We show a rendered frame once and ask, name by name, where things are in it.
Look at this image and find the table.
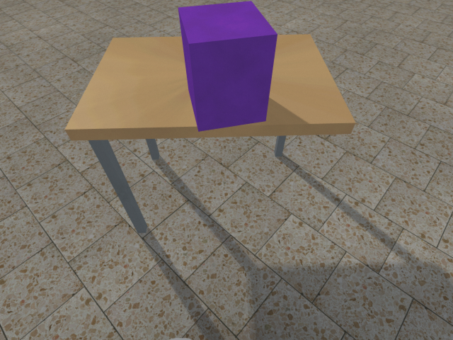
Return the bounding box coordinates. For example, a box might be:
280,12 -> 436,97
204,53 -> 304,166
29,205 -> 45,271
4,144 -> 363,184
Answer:
65,34 -> 356,233

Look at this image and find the carton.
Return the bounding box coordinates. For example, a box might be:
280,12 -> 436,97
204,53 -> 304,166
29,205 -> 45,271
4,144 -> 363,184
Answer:
178,1 -> 277,132

